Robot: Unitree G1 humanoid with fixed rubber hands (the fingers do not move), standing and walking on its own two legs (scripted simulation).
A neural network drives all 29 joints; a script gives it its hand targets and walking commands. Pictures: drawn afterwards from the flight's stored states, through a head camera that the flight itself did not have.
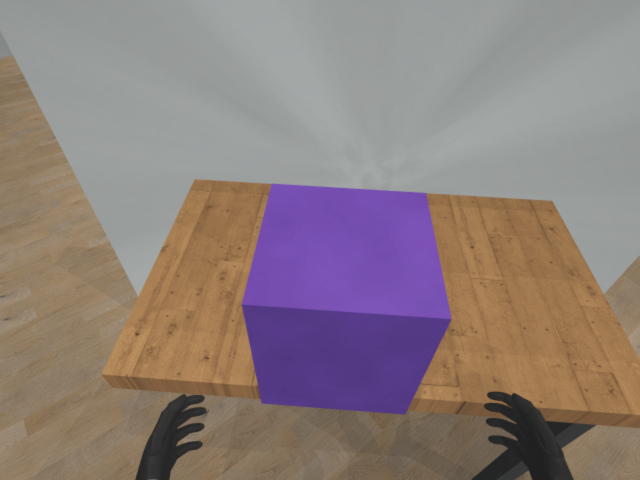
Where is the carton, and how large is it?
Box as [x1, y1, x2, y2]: [242, 184, 451, 414]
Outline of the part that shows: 271,184 242,301 242,308 262,403 404,414 451,319 425,193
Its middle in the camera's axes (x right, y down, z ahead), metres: +0.03 +0.08 +0.55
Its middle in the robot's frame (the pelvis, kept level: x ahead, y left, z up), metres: +0.36 +0.01 +0.02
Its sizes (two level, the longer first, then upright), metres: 0.210 0.200 0.250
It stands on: a table, 0.68 m high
